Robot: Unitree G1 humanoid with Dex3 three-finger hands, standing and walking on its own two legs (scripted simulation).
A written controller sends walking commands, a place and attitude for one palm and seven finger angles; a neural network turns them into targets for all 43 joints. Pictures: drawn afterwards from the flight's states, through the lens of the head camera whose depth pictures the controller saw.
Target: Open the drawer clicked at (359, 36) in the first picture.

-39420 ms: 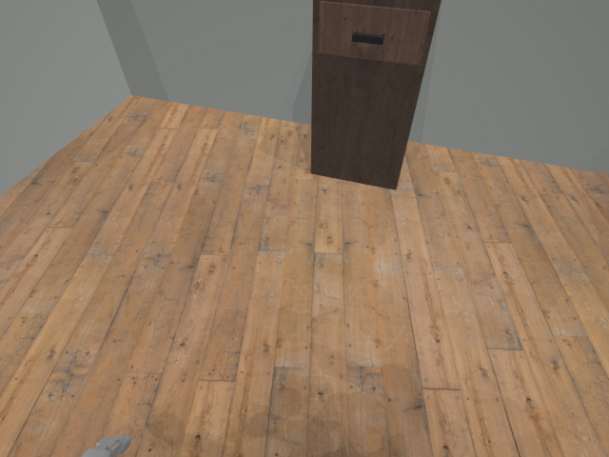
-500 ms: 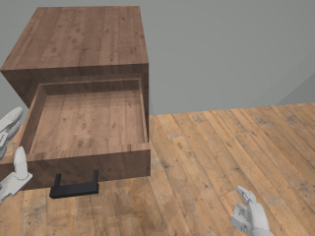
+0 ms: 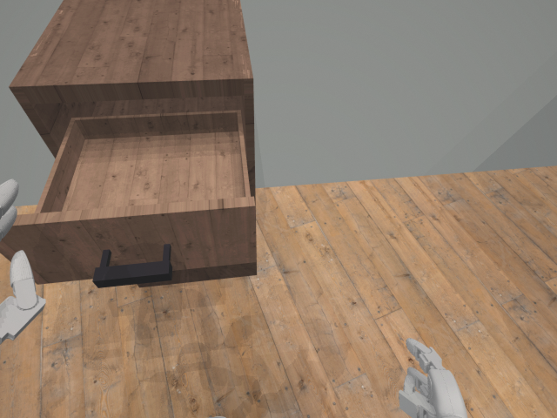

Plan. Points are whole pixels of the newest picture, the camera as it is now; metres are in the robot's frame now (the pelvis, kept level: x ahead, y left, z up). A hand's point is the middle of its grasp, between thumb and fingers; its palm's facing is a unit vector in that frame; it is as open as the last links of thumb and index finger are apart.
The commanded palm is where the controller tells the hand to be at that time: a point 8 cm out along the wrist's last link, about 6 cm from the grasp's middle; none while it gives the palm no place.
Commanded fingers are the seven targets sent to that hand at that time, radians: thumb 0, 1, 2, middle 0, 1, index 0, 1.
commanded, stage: step back with the hand held close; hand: left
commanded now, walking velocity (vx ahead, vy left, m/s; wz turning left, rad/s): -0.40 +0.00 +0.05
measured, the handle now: (135, 263) +0.35 +0.26 -0.03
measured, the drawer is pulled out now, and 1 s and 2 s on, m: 0.30 0.30 0.30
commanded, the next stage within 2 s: stop stepping back and stand still in 0.20 s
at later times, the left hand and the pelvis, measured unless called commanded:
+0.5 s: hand out of the picture +0.06 +0.22 +0.18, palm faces +0.38 -0.82 -0.43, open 7.5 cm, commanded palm +0.01 +0.26 +0.19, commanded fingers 0.00 0.90 0.90 -0.20 -0.30 -0.20 -0.30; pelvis -0.13 -0.01 +0.00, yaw -1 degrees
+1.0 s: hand out of the picture +0.01 +0.22 +0.18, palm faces +0.35 -0.83 -0.44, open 7.5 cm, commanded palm -0.04 +0.27 +0.19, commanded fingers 0.00 0.90 0.90 -0.20 -0.30 -0.20 -0.30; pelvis -0.17 -0.01 +0.01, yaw +0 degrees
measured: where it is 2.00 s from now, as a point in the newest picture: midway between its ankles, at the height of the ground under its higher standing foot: outside the picture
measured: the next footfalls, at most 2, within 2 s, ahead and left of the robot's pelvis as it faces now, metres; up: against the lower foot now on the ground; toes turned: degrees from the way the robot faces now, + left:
right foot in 0.02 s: +0.08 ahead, -0.11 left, +0.00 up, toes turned -1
left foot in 0.24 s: +0.01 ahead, +0.12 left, +0.00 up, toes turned +1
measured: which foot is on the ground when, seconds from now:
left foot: down 0.00-0.08, up 0.10-0.22, down 0.24-0.52, up 0.54-0.72, down 0.74-1.00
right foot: up 0.00-0.00, down 0.02-0.26, up 0.28-0.48, down 0.50-1.00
